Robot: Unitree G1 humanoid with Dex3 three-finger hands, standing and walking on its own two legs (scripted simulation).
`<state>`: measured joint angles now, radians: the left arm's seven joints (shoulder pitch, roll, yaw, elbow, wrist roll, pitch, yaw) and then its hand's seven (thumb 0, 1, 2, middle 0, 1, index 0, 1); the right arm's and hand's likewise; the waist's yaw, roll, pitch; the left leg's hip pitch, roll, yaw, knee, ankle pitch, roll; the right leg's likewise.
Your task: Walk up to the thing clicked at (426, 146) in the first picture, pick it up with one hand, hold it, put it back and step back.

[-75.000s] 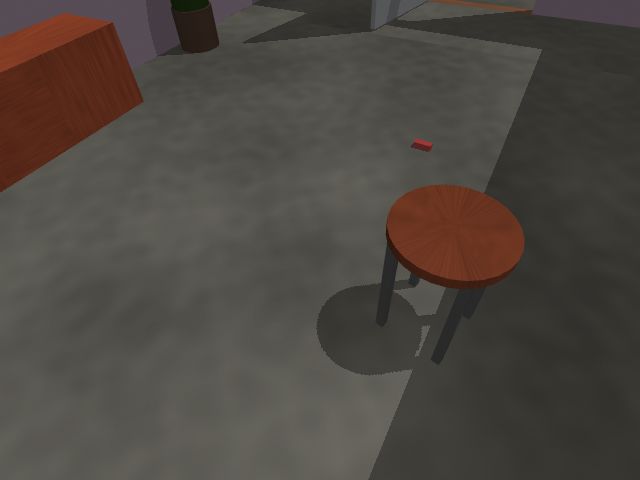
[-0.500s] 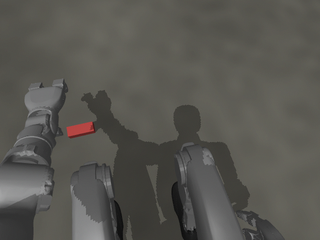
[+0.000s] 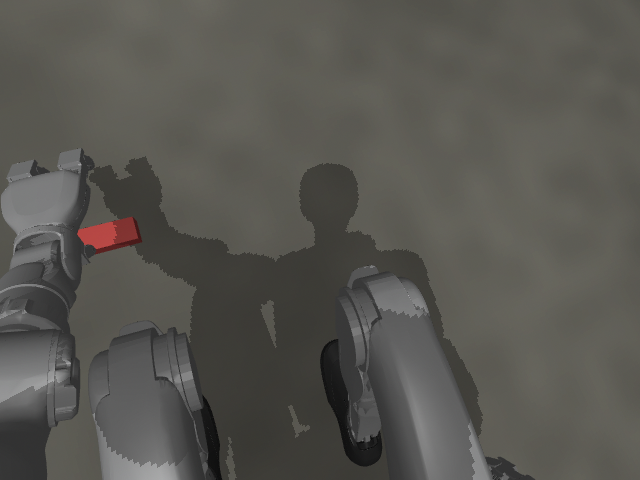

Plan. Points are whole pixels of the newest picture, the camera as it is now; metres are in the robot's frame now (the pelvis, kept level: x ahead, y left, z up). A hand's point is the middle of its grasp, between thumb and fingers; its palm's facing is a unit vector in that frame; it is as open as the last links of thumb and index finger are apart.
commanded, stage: home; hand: left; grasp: from above
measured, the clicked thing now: (107, 237) +0.48 +0.23 -0.31
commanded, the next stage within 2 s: none
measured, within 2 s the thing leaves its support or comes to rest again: neither
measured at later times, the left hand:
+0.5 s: hand out of the picture +0.32 +0.22 +0.04, palm faces -0.21 -0.78 -0.60, open 7.5 cm
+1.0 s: hand out of the picture +0.26 +0.20 +0.26, palm faces +0.14 -0.96 -0.23, open 7.4 cm
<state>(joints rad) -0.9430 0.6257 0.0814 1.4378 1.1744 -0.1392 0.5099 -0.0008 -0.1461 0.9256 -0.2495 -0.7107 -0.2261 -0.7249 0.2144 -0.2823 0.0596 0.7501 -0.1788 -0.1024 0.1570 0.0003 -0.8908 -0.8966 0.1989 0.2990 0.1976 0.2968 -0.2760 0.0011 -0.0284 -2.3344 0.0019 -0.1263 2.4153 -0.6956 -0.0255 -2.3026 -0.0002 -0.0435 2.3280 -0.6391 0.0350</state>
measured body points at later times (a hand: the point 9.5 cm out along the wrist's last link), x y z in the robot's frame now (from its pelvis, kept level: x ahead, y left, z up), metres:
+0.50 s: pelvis +0.00 +0.00 +0.16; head +0.17 +0.03 +0.58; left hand +0.33 +0.26 +0.08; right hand +0.21 -0.26 +0.05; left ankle +0.07 +0.13 -0.29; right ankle +0.10 -0.13 -0.29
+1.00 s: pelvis +0.06 +0.00 +0.34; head +0.14 +0.02 +0.78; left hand +0.25 +0.25 +0.28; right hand +0.24 -0.22 +0.25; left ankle +0.07 +0.13 -0.29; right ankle +0.10 -0.13 -0.29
